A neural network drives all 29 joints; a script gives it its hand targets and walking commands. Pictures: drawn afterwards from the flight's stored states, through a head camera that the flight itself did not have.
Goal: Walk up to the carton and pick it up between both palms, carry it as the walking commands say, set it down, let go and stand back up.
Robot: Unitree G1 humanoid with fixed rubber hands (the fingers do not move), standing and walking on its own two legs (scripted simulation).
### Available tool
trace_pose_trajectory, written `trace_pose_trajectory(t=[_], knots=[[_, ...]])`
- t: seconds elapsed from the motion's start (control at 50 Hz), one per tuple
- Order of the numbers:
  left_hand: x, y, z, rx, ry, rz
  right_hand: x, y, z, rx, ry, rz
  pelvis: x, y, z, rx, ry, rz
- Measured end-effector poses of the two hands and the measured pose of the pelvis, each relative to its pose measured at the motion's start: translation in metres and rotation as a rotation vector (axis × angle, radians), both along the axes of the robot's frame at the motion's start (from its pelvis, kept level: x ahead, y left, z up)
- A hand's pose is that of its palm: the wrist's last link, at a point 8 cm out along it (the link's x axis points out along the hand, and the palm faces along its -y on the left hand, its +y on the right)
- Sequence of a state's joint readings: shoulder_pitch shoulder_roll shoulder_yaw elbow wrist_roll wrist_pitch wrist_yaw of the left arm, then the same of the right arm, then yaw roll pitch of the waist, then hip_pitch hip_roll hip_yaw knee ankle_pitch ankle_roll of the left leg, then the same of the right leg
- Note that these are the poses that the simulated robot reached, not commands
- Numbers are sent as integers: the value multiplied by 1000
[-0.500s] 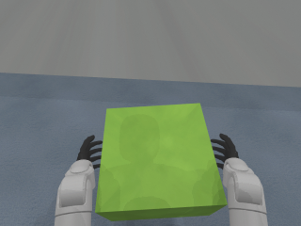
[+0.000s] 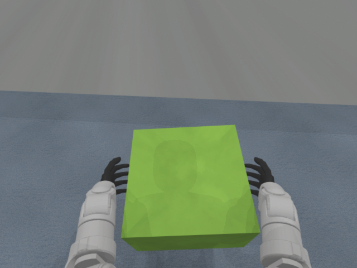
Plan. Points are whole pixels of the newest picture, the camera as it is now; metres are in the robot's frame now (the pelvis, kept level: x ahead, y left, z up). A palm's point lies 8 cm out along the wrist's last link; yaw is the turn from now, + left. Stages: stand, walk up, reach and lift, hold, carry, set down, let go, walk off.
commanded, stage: set down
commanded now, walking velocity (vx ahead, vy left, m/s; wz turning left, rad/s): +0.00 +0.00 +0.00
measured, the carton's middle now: (187, 186) +0.36 -0.03 -0.07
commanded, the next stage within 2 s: none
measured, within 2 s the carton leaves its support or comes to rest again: neither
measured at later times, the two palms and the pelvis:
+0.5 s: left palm (116, 201) +0.34 +0.17 -0.09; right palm (251, 200) +0.31 -0.21 -0.08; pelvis -0.01 +0.01 -0.04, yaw +1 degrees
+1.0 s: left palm (123, 209) +0.36 +0.17 -0.19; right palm (241, 205) +0.34 -0.21 -0.18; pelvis -0.04 +0.00 -0.12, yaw +2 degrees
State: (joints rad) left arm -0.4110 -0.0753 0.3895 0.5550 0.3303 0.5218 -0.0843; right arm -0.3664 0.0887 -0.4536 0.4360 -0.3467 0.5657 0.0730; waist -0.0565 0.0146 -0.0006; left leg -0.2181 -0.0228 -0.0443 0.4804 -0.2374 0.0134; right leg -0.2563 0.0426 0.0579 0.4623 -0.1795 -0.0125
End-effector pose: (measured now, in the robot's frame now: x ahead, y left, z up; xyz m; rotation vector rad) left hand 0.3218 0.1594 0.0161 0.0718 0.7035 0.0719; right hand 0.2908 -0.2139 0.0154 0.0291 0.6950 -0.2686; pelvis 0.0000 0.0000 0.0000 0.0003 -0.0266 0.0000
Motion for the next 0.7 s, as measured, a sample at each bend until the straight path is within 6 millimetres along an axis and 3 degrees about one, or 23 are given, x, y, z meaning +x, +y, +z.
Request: trace_pose_trajectory(t=[0.24,0.5,0.7], knots=[[-2,12,-72,-7,53,42,5,13,-63,-7,51,7,0,-8,-15,-11,224,31],[19,7,-109,-39,32,41,21,6,-98,-6,28,9,-12,7,-43,-8,409,21],[25,11,-146,-36,47,61,32,8,-138,7,46,43,-25,14,-72,-4,520,23]])
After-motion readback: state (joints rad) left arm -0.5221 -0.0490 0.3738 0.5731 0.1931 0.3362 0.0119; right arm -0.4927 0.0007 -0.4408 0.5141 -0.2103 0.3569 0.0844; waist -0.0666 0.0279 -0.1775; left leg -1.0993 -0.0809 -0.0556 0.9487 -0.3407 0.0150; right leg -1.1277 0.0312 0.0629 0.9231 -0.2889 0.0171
